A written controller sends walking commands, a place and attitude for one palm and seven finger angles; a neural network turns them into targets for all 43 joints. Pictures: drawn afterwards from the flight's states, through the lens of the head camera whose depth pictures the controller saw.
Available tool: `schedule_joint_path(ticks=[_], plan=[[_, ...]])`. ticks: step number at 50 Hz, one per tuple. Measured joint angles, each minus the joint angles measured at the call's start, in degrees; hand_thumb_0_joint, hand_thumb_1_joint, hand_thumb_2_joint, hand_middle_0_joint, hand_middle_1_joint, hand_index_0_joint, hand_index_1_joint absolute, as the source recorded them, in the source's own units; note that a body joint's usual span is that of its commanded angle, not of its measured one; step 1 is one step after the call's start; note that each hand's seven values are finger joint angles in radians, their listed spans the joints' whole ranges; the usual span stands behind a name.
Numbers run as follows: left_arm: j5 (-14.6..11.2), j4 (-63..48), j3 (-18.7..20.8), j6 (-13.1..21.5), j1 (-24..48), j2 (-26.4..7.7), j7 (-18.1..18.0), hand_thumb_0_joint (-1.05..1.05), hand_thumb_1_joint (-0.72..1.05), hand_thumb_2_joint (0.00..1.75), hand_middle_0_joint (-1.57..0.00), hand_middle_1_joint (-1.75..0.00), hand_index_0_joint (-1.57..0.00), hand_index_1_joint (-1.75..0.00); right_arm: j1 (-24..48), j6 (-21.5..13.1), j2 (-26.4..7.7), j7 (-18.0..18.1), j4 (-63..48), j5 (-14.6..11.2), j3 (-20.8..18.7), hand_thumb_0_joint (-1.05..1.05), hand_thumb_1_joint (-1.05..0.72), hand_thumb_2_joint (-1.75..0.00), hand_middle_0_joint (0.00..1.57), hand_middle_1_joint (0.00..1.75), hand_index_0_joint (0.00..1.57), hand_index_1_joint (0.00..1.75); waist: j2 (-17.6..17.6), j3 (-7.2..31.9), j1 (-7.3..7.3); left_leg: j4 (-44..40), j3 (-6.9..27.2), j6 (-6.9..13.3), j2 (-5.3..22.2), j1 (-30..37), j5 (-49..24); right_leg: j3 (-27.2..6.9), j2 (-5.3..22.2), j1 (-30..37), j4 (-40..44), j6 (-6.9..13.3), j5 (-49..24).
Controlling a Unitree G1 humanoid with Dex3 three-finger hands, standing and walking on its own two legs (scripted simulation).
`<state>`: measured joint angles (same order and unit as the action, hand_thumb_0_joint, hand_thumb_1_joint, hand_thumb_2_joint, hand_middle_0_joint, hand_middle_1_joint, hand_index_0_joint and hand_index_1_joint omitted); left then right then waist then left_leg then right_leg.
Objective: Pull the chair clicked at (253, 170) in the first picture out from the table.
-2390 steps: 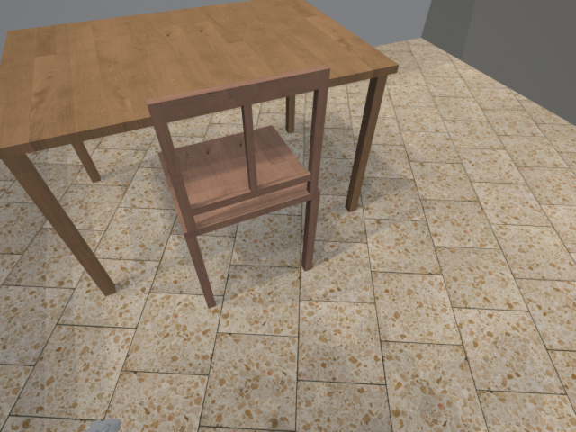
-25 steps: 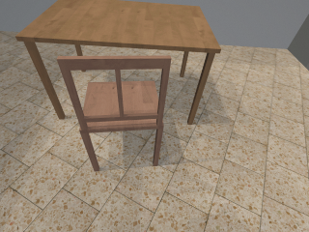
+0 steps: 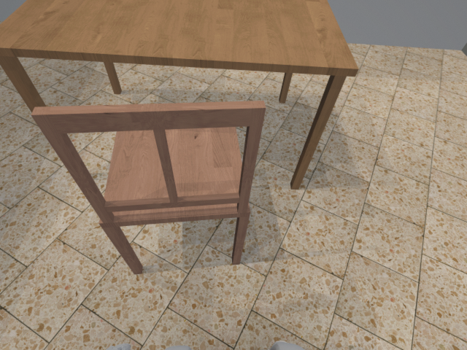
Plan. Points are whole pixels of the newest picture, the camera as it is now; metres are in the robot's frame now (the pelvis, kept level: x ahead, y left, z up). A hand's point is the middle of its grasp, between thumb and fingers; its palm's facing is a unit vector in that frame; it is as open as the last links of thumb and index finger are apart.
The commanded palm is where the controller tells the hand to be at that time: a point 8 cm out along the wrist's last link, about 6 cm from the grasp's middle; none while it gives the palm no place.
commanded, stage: come to a stop and stand still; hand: left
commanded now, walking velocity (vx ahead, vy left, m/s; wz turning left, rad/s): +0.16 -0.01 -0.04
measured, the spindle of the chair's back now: (167, 168) +0.51 +0.17 -0.07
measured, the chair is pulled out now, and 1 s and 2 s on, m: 0.23 0.23 0.23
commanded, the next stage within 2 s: none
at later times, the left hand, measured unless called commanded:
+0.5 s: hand (121, 301) +0.23 +0.23 -0.15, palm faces -0.01 -0.96 -0.28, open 7.4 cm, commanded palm none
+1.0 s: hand (115, 273) +0.28 +0.25 -0.15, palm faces -0.10 -0.96 -0.24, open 7.4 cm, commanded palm none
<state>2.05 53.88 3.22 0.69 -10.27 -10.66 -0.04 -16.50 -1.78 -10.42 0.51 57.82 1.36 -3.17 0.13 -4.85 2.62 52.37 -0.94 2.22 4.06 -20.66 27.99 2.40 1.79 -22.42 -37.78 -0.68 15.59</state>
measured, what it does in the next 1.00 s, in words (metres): walks ahead: left foot, then right foot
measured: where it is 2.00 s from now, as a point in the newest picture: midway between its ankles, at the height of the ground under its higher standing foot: outside the picture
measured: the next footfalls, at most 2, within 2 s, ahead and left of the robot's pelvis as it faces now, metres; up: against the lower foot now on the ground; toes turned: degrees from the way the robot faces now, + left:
left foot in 0.04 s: +0.05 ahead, +0.13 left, +0.00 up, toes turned +2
right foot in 0.24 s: +0.18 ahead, -0.14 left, +0.00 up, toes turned -2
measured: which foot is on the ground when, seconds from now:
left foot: up 0.00-0.02, down 0.04-0.24, up 0.26-0.56, down 0.58-1.00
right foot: down 0.00-0.02, up 0.04-0.22, down 0.24-0.58, up 0.60-1.00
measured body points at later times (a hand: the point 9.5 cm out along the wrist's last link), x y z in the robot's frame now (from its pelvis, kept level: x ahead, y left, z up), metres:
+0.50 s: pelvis +0.17 +0.02 +0.02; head +0.28 +0.01 +0.46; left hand +0.23 +0.28 -0.12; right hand +0.31 -0.25 -0.12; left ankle +0.18 +0.15 -0.65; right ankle +0.14 -0.14 -0.71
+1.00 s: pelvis +0.16 +0.05 +0.02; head +0.23 +0.06 +0.46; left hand +0.29 +0.30 -0.13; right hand +0.18 -0.20 -0.13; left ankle +0.24 +0.16 -0.72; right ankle +0.11 -0.13 -0.68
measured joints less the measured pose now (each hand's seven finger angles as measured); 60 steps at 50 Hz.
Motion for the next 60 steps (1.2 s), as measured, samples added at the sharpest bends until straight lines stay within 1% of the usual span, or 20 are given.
schedule_joint_path(ticks=[2, 3, 7, 10, 12, 16, 19, 24, 27, 29, 31, 33, 35, 38, 42, 46, 51, 53, 57, 60], plan=[[-0.3, 1.2, -0.1, -1.1, -1.7, 0.6, 0.2, 0.0, 0.91, 0.9, -0.2, -0.3, -0.2, -0.3, 0.8, -2.1, -0.9, -0.1, -3.4, 0.4, -0.1, 0.01, -0.91, -0.9, 0.2, 0.3, 0.2, 0.3, 0.4, 1.3, 0.28, -9.6, -0.3, -1.0, 0.1, 1.0, -1.7, -0.8, 0.3, -1.8, -5.2, 0.9, 6.1], [-0.5, 1.9, 0.2, -1.6, -2.2, 0.5, 0.2, 0.0, 0.93, 0.9, -0.2, -0.3, -0.2, -0.3, 0.9, -2.7, -0.8, 0.1, -4.1, 0.6, -0.3, 0.01, -0.91, -0.9, 0.19, 0.29, 0.2, 0.3, 0.7, 2.0, 0.35, -8.7, -0.8, -1.6, -0.1, 0.9, -1.0, -1.8, 0.1, -3.4, -9.7, 1.1, 9.7], [-0.3, 3.0, 0.0, -1.9, -1.6, -0.8, 1.2, 0.0, 0.94, 0.9, -0.2, -0.3, -0.2, -0.3, -0.6, -2.7, 0.4, 0.8, -4.4, 1.2, 0.3, 0.0, -0.91, -0.9, 0.19, 0.29, 0.2, 0.3, 0.8, 3.0, 0.11, -14.8, -0.8, -2.7, -1.2, 6.0, -2.6, -1.6, 0.5, -7.8, -22.0, 0.4, 10.0], [-0.8, 1.2, -0.4, -0.6, 0.9, -1.0, 1.0, 0.01, 0.93, 0.9, -0.2, -0.3, -0.2, -0.3, -0.9, -1.5, 0.8, 1.4, -3.3, 1.3, 1.3, 0.0, -0.91, -0.9, 0.2, 0.29, 0.2, 0.3, -1.1, 0.8, -0.56, -18.9, 0.8, -3.0, -0.7, 9.6, -4.4, 0.3, 0.3, -5.0, -9.4, 0.1, 5.9], [-1.0, -0.3, -0.6, 0.8, 1.4, -2.1, 0.8, 0.01, 0.92, 0.9, -0.2, -0.3, -0.2, -0.3, -1.1, -0.3, 1.7, 1.4, -2.6, 0.4, 1.3, 0.0, -0.9, -0.9, 0.2, 0.3, 0.2, 0.3, -0.1, -0.3, -0.99, -15.1, 0.5, -3.5, -1.4, 9.4, -5.7, 0.2, 1.0, -1.6, -1.0, 0.7, -10.8], [-0.3, -1.6, -0.3, 1.4, 1.8, -1.8, -0.6, 0.0, 0.91, 0.9, -0.2, -0.3, -0.2, -0.3, 2.3, 2.9, 0.5, 1.6, -1.3, -1.0, -0.4, 0.01, -0.9, -0.89, 0.2, 0.3, 0.2, 0.3, 0.3, -1.9, -2.73, 7.6, 2.1, -4.1, -5.6, 1.4, 5.1, 0.2, 2.6, 3.4, 0.5, 2.7, 0.2], [-0.4, -2.3, 0.0, 0.3, 1.3, -1.3, -1.4, 0.0, 0.91, 0.9, -0.2, -0.3, -0.2, -0.3, 8.3, 4.6, -1.5, 1.6, -2.1, -0.9, -1.6, 0.01, -0.9, -0.89, 0.2, 0.3, 0.2, 0.3, 0.4, -4.1, -4.09, 14.7, 1.6, -4.8, -7.1, -5.3, 6.4, -1.7, 3.0, 5.7, 4.7, 3.1, -0.7], [-0.7, -1.1, 0.2, -1.9, 0.1, -1.5, -1.7, 0.0, 0.9, 0.9, -0.2, -0.3, -0.2, -0.3, 16.5, 4.6, -3.9, 0.2, -5.3, -0.9, -2.0, 0.01, -0.9, -0.9, 0.2, 0.3, 0.2, 0.3, 0.8, -5.8, -3.84, 9.2, 1.8, -6.0, -5.9, -11.4, -1.8, -3.7, 3.7, 8.3, 10.1, -0.5, 0.4], [-0.5, -0.6, 0.5, -2.7, 0.4, -1.9, -1.6, 0.0, 0.9, 0.9, -0.2, -0.3, -0.2, -0.3, 18.7, 3.9, -4.3, -0.4, -6.2, -1.0, -1.8, 0.01, -0.91, -0.9, 0.2, 0.3, 0.2, 0.3, 0.9, -6.6, -3.17, -2.3, 1.6, -5.9, -4.4, -8.9, -6.0, -3.5, 3.7, 9.2, 8.9, -3.2, 2.3], [-0.8, -0.8, 0.7, -2.8, 0.3, -2.4, -1.6, 0.0, 0.9, 0.9, -0.2, -0.3, -0.2, -0.3, 18.1, 3.0, -4.5, -0.7, -6.5, -1.1, -1.2, 0.0, -0.91, -0.9, 0.2, 0.3, 0.2, 0.3, 0.9, -6.3, -2.75, -14.9, 0.7, -5.1, -2.8, -4.2, -17.9, -2.7, 3.4, 9.0, 5.0, -4.0, 4.9], [-1.4, -0.6, 0.6, -3.2, 1.8, -3.5, -1.9, 0.01, 0.9, 0.9, -0.2, -0.3, -0.2, -0.3, 16.7, 2.3, -3.8, -0.4, -6.4, -0.9, -0.9, 0.0, -0.91, -0.9, 0.2, 0.3, 0.2, 0.3, 1.2, -6.0, -2.86, -13.8, 0.8, -1.7, -2.4, -4.2, -14.8, -5.0, 0.9, 4.9, -9.0, -3.0, 15.9], [-1.4, -1.0, 0.8, -3.6, 3.2, -4.5, -2.6, 0.01, 0.9, 0.9, -0.2, -0.3, -0.2, -0.3, 15.8, 2.8, -2.2, 0.1, -6.2, -0.7, 0.1, 0.0, -0.91, -0.9, 0.2, 0.3, 0.2, 0.3, 2.3, -6.3, -3.68, -13.3, 0.6, -0.6, -1.6, -3.6, -12.1, -7.4, -2.5, 0.3, -24.3, -1.9, 21.0], [-1.1, -1.1, 0.9, -3.8, 4.1, -4.7, -2.7, 0.01, 0.9, 0.9, -0.2, -0.3, -0.2, -0.3, 14.5, 3.1, -1.0, 0.9, -6.4, -0.3, 0.5, 0.0, -0.9, -0.89, 0.2, 0.3, 0.2, 0.3, 1.6, -5.9, -3.45, -15.5, 1.0, -1.0, -0.5, -2.8, -12.8, -7.1, -4.6, -3.1, -33.6, -2.1, 20.7], [-0.8, -2.1, 0.6, -4.0, 4.8, -4.5, -1.9, 0.0, 0.91, 0.9, -0.2, -0.3, -0.2, -0.3, 12.7, 3.0, 0.1, 1.8, -6.3, 0.1, 0.7, 0.0, -0.9, -0.89, 0.2, 0.3, 0.2, 0.3, 0.1, -5.6, -2.75, -19.4, 0.9, -0.8, 0.5, -1.7, -15.3, -6.4, -5.0, -6.0, -38.1, -2.7, 17.0], [-0.4, -3.3, 0.4, -4.6, 4.9, -4.7, -0.8, 0.0, 0.91, 0.9, -0.2, -0.3, -0.2, -0.3, 10.0, 2.5, 0.9, 1.9, -5.2, 0.1, 0.8, 0.0, -0.9, -0.89, 0.2, 0.3, 0.2, 0.3, -0.8, -4.6, -2.1, -22.2, -0.1, -0.5, 1.0, -1.3, -17.4, -6.3, -3.5, -6.7, -34.2, -3.4, 13.2], [-0.3, -3.4, 0.2, -5.1, 5.2, -4.8, -0.1, 0.0, 0.91, 0.9, -0.2, -0.3, -0.2, -0.3, 7.3, 2.7, 0.9, 1.6, -3.4, 0.4, 0.5, 0.01, -0.9, -0.89, 0.2, 0.3, 0.21, 0.3, -1.4, -3.9, -1.37, -22.6, -0.5, -0.8, 1.1, -1.8, -18.5, -5.1, -1.8, -3.3, -23.4, -3.0, 12.4], [-0.6, -2.6, -0.8, -4.2, 3.9, -4.3, 0.5, 0.0, 0.91, 0.9, -0.2, -0.3, -0.2, -0.3, 4.1, 3.3, -0.1, 0.7, -0.9, 0.4, -0.4, 0.01, -0.9, -0.89, 0.2, 0.3, 0.21, 0.3, -1.8, -1.6, -0.53, -21.0, -0.4, -2.0, 0.3, -3.7, -19.3, -3.2, -0.6, 6.6, 0.0, -0.4, 6.0], [-0.4, -2.1, -0.9, -3.3, 2.2, -4.7, 0.3, 0.0, 0.9, 0.9, -0.2, -0.3, -0.2, -0.3, 3.0, 3.9, -0.3, 0.3, -0.2, 0.2, -0.8, 0.01, -0.9, -0.89, 0.2, 0.3, 0.21, 0.3, 0.1, 0.2, -0.77, -18.0, -1.4, -3.0, -1.3, -5.7, -17.1, -5.3, 0.7, 9.2, 6.9, 1.6, 6.4], [0.2, 1.3, -2.4, -4.1, -0.1, -1.3, 0.0, 0.0, 0.9, 0.9, -0.2, -0.3, -0.2, -0.3, 1.8, 4.6, -2.9, 0.0, 0.9, 0.2, -1.8, 0.01, -0.9, -0.89, 0.2, 0.3, 0.2, 0.3, -2.8, 0.9, 0.55, -6.7, 1.0, -3.2, -3.5, -5.9, -7.2, -5.4, -0.1, 8.5, 4.2, -1.2, 5.3], [-0.2, 2.9, -2.8, -3.7, -1.7, -0.3, -0.4, 0.01, 0.9, 0.9, -0.2, -0.3, -0.2, -0.3, -0.5, 3.1, -3.0, -0.1, 1.8, -0.1, -1.2, 0.01, -0.91, -0.9, 0.2, 0.3, 0.2, 0.3, -2.3, 2.7, 1.2, -13.3, 0.2, -2.9, -4.0, 0.8, -11.1, -5.7, -0.4, 8.2, 3.3, -2.4, 5.2]])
